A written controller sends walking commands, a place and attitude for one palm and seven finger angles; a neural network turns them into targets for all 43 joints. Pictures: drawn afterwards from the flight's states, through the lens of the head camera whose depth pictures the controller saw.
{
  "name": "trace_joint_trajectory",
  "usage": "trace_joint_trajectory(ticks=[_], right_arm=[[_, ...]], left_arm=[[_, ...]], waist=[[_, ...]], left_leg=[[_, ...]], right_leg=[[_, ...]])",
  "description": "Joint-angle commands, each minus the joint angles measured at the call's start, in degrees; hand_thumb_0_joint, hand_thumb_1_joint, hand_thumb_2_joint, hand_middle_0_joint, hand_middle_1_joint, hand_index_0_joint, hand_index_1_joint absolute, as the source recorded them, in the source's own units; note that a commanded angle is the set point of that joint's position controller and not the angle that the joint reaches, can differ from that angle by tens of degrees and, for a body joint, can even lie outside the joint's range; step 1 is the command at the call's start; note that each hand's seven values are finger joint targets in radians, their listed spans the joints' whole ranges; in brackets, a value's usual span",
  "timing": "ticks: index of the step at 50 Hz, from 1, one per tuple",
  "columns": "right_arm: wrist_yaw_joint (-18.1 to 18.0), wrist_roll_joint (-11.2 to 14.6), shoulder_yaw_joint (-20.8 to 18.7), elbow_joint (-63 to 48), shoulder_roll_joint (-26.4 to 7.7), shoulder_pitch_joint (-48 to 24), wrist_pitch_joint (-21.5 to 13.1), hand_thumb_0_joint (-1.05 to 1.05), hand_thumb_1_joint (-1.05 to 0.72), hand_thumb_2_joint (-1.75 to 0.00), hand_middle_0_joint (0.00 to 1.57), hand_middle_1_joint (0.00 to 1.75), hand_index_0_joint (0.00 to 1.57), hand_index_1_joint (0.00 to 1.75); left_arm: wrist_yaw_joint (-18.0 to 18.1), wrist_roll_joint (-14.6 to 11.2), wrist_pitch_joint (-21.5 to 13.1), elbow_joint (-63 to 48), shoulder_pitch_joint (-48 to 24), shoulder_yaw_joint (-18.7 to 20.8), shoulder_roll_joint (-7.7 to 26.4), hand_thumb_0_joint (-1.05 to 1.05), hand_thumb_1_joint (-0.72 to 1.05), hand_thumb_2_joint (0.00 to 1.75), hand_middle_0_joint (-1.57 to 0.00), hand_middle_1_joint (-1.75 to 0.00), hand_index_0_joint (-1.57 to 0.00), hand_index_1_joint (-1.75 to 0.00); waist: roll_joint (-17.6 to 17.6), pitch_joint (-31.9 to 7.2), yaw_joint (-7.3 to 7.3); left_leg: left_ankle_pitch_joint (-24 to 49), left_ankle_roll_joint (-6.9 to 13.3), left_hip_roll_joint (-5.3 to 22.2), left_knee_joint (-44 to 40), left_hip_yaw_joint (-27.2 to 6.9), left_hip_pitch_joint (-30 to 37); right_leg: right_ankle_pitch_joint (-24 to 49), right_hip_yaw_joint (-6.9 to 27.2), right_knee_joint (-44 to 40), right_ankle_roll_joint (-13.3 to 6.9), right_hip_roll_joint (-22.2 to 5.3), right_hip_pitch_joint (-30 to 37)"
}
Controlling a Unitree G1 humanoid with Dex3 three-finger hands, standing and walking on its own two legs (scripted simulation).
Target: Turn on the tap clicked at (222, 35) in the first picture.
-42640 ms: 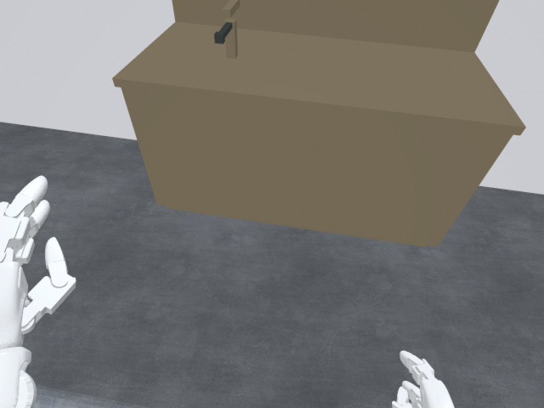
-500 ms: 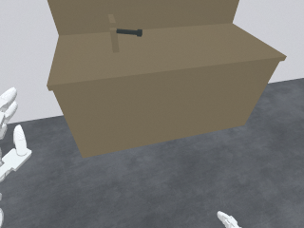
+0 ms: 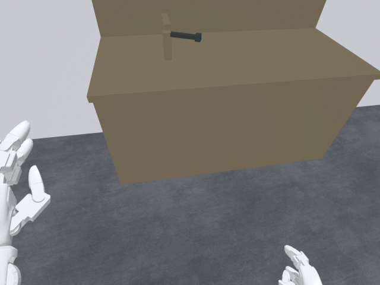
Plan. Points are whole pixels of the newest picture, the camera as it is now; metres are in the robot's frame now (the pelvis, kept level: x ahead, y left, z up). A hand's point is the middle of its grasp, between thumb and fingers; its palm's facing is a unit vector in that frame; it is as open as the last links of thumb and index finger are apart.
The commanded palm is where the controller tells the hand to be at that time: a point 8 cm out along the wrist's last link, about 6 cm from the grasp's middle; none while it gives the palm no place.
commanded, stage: stop stepping back and stand still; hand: left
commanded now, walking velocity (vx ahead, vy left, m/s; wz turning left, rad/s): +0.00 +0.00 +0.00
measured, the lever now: (198, 37) +1.07 +0.02 +0.08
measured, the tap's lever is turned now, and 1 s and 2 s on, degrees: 67 67 67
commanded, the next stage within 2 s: stand and check the lever's angle in 0.58 s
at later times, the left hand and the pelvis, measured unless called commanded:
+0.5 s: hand (42, 181) +0.23 +0.25 +0.17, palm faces +0.39 -0.86 -0.34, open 7.4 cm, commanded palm +0.18 +0.30 +0.18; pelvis +0.02 +0.02 +0.01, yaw -1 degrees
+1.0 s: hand (41, 175) +0.25 +0.26 +0.17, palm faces +0.39 -0.86 -0.32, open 7.4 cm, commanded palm +0.20 +0.30 +0.18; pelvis +0.03 +0.03 +0.01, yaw -1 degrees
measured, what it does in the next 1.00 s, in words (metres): stands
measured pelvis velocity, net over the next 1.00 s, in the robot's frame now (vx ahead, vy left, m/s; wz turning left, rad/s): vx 0.03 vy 0.03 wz -0.01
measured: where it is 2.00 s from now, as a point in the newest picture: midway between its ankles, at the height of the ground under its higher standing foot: outside the picture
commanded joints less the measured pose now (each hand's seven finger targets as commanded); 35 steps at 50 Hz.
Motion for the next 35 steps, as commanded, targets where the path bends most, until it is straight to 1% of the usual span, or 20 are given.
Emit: trace_joint_trajectory(ticks=[1, 3, 4, 5, 6, 8, 9, 12, 14, 17, 20, 21, 23, 26, 27, 28, 31, 32, 33, 35], right_arm=[[-1.8, 0.1, -1.8, -9.3, -6.1, -6.9, -3.7, 0.00, -0.90, -0.90, 0.20, 0.30, 0.20, 0.30], [-2.0, 0.2, -1.9, -9.4, -6.1, -7.5, -4.1, 0.00, -0.90, -0.90, 0.20, 0.30, 0.20, 0.30], [-1.9, 0.1, -1.9, -8.8, -6.2, -7.5, -4.3, 0.00, -0.90, -0.90, 0.20, 0.30, 0.20, 0.30], [-1.8, -0.1, -2.1, -8.8, -6.3, -7.3, -4.4, 0.00, -0.90, -0.90, 0.20, 0.30, 0.20, 0.30], [-1.6, -0.2, -2.2, -8.6, -6.5, -7.0, -4.4, 0.00, -0.90, -0.90, 0.20, 0.30, 0.20, 0.30], [-1.3, -0.3, -2.3, -8.7, -6.7, -7.3, -4.5, 0.00, -0.90, -0.90, 0.20, 0.30, 0.20, 0.30], [-1.2, -0.5, -2.0, -8.4, -6.4, -7.4, -4.4, 0.00, -0.90, -0.90, 0.20, 0.30, 0.20, 0.30], [-1.0, -0.5, -2.0, -8.8, -6.5, -7.8, -4.1, 0.00, -0.90, -0.90, 0.20, 0.30, 0.20, 0.30], [-1.0, -0.5, -1.8, -9.1, -6.3, -8.1, -4.0, 0.00, -0.90, -0.90, 0.20, 0.30, 0.20, 0.30], [-0.9, -0.4, -2.0, -9.4, -6.3, -8.0, -3.4, 0.00, -0.90, -0.90, 0.20, 0.30, 0.20, 0.30], [-0.8, -0.2, -2.1, -9.7, -6.4, -7.9, -3.1, 0.00, -0.90, -0.90, 0.20, 0.30, 0.20, 0.30], [-0.8, -0.2, -2.2, -9.8, -6.4, -8.0, -3.0, 0.00, -0.90, -0.90, 0.20, 0.30, 0.20, 0.30], [-0.9, -0.2, -2.2, -10.2, -6.7, -8.4, -3.0, 0.00, -0.90, -0.90, 0.20, 0.30, 0.20, 0.30], [-0.9, -0.2, -2.1, -9.9, -6.6, -8.2, -2.8, 0.00, -0.90, -0.90, 0.20, 0.30, 0.20, 0.30], [-1.0, -0.2, -2.1, -9.8, -6.6, -8.3, -2.6, 0.00, -0.90, -0.90, 0.20, 0.30, 0.20, 0.30], [-1.0, -0.2, -2.2, -10.1, -6.7, -8.6, -2.7, 0.00, -0.90, -0.90, 0.20, 0.30, 0.20, 0.30], [-1.0, -0.3, -2.2, -10.0, -6.8, -8.4, -2.5, 0.00, -0.90, -0.90, 0.20, 0.30, 0.20, 0.30], [-1.1, -0.3, -2.1, -9.9, -6.7, -8.5, -2.3, 0.00, -0.90, -0.90, 0.20, 0.30, 0.20, 0.30], [-1.1, -0.2, -2.1, -10.2, -6.7, -8.8, -2.3, 0.00, -0.90, -0.90, 0.20, 0.30, 0.20, 0.30], [-1.1, -0.3, -2.0, -9.9, -6.5, -8.5, -2.1, 0.00, -0.90, -0.90, 0.20, 0.30, 0.20, 0.30]], left_arm=[[2.0, 0.5, -3.1, -8.8, -6.4, 5.9, 8.5, 0.00, 0.90, 0.90, -0.20, -0.30, -0.20, -0.30], [1.9, 0.7, -3.2, -7.4, -9.0, 5.9, 8.9, 0.00, 0.90, 0.90, -0.20, -0.30, -0.20, -0.30], [1.8, 0.7, -3.3, -6.4, -9.4, 5.0, 8.1, 0.00, 0.90, 0.90, -0.20, -0.30, -0.20, -0.30], [1.7, 0.6, -3.3, -6.1, -9.3, 5.0, 8.3, 0.00, 0.90, 0.90, -0.20, -0.30, -0.20, -0.30], [1.7, 0.6, -3.4, -7.1, -9.7, 4.7, 8.2, 0.00, 0.90, 0.90, -0.20, -0.30, -0.20, -0.30], [1.8, 0.7, -3.4, -8.3, -9.5, 4.3, 8.1, 0.00, 0.90, 0.90, -0.20, -0.30, -0.20, -0.30], [1.9, 0.7, -3.5, -8.7, -9.2, 4.6, 8.4, 0.00, 0.90, 0.90, -0.20, -0.30, -0.20, -0.30], [2.3, 0.6, -3.7, -9.7, -8.1, 5.3, 8.6, 0.00, 0.90, 0.90, -0.20, -0.30, -0.20, -0.30], [2.3, 0.4, -3.8, -9.9, -6.7, 5.6, 8.7, 0.00, 0.90, 0.90, -0.20, -0.30, -0.20, -0.30], [2.2, -0.1, -3.9, -9.1, -5.2, 6.2, 8.8, 0.00, 0.90, 0.90, -0.20, -0.30, -0.20, -0.30], [1.9, -0.4, -4.0, -8.8, -4.3, 6.3, 8.7, 0.00, 0.90, 0.90, -0.20, -0.30, -0.20, -0.30], [1.9, -0.4, -4.1, -9.3, -4.7, 6.2, 8.7, 0.00, 0.90, 0.90, -0.20, -0.30, -0.20, -0.30], [1.7, -0.3, -3.9, -9.0, -5.3, 5.6, 8.4, 0.00, 0.90, 0.90, -0.20, -0.30, -0.20, -0.30], [1.8, -0.2, -4.0, -9.4, -6.0, 5.3, 8.3, 0.00, 0.90, 0.90, -0.20, -0.30, -0.20, -0.30], [1.9, -0.1, -4.0, -9.3, -6.3, 5.5, 8.5, 0.00, 0.90, 0.90, -0.20, -0.30, -0.20, -0.30], [1.8, -0.2, -3.8, -9.2, -6.2, 5.3, 8.3, 0.00, 0.90, 0.90, -0.20, -0.30, -0.20, -0.30], [2.0, -0.1, -3.9, -9.3, -7.0, 5.2, 8.4, 0.00, 0.90, 0.90, -0.20, -0.30, -0.20, -0.30], [2.0, 0.0, -4.0, -9.2, -7.2, 5.2, 8.4, 0.00, 0.90, 0.90, -0.20, -0.30, -0.20, -0.30], [1.9, 0.0, -3.8, -8.6, -6.7, 5.1, 8.4, 0.00, 0.90, 0.90, -0.20, -0.30, -0.20, -0.30], [1.9, 0.0, -3.8, -8.5, -6.6, 5.4, 8.7, 0.00, 0.90, 0.90, -0.20, -0.30, -0.20, -0.30]], waist=[[7.9, -1.1, 0.25], [1.0, -0.7, 0.41], [-0.6, -0.8, 0.32], [-2.1, -1.2, 0.35], [-2.2, -2.1, 0.22], [0.2, -2.5, 0.05], [0.6, -3.1, 0.19], [2.8, -4.3, 0.54], [4.3, -4.5, 0.74], [1.9, -5.7, 0.80], [1.8, -5.9, 0.66], [1.9, -6.4, 0.67], [2.5, -4.8, 0.60], [3.2, -5.3, 0.65], [2.5, -5.4, 0.67], [3.1, -4.9, 0.60], [2.3, -5.6, 0.76], [3.1, -5.5, 0.74], [3.3, -4.3, 0.71], [2.5, -5.3, 0.72]], left_leg=[[-7.3, 3.4, 9.0, -16.5, -11.6, -3.8], [-4.2, 2.9, 7.3, -13.6, -9.4, -5.0], [-3.9, 2.5, 6.3, -12.1, -7.8, -4.3], [-4.1, 2.3, 5.3, -10.2, -6.6, -3.3], [-3.3, 2.1, 4.7, -8.6, -5.8, -2.1], [-1.8, 1.7, 4.5, -8.0, -5.6, -0.9], [-0.7, 1.8, 4.9, -8.6, -5.7, -0.4], [2.4, 1.6, 6.0, -11.0, -6.7, -0.4], [5.3, 1.5, 6.4, -11.8, -7.0, -0.4], [9.5, 1.1, 6.2, -10.5, -6.2, 0.0], [11.1, 0.8, 6.2, -10.0, -5.8, 1.1], [11.2, 0.7, 6.1, -9.8, -5.6, 1.5], [10.4, 0.6, 6.1, -10.4, -6.0, 0.7], [10.3, 0.7, 6.2, -10.5, -5.8, 1.5], [10.2, 0.7, 6.3, -10.5, -5.9, 1.5], [9.8, 0.6, 6.1, -10.5, -5.8, 1.5], [10.8, 0.5, 6.2, -10.6, -5.8, 1.6], [10.3, 0.6, 6.2, -10.8, -5.8, 1.7], [9.3, 0.5, 6.1, -11.0, -6.0, 1.0], [10.0, 0.6, 6.1, -10.6, -5.7, 1.5]], right_leg=[[-6.5, 4.3, -3.2, 1.8, -2.7, 2.4], [-3.3, 5.6, -6.1, 1.6, -3.9, 4.9], [-4.2, 7.1, -8.2, 1.3, -4.6, 4.6], [-6.2, 9.0, -10.5, 1.0, -5.6, 3.9], [-6.9, 10.4, -11.8, 0.4, -6.6, 3.7], [-7.2, 11.0, -12.2, -0.5, -7.7, 3.2], [-5.8, 10.7, -11.7, -0.4, -7.4, 3.7], [-0.6, 8.0, -8.9, 0.1, -5.9, 6.1], [2.9, 6.8, -7.4, 0.3, -5.5, 7.4], [7.1, 6.7, -7.5, 0.4, -5.8, 9.3], [8.8, 7.0, -7.5, 0.2, -6.2, 9.3], [8.9, 7.0, -7.6, 0.3, -6.2, 9.6], [8.0, 6.9, -7.8, 0.2, -6.2, 8.8], [8.3, 7.0, -7.8, 0.4, -5.9, 8.8], [8.3, 6.9, -7.9, 0.4, -5.9, 8.9], [8.0, 7.0, -8.1, 0.3, -6.1, 8.6], [8.6, 6.6, -7.7, 0.4, -5.9, 9.4], [8.2, 6.7, -7.9, 0.4, -5.8, 9.1], [7.5, 6.5, -8.3, 0.3, -5.9, 8.7], [8.5, 6.9, -8.5, 0.4, -6.0, 9.2]])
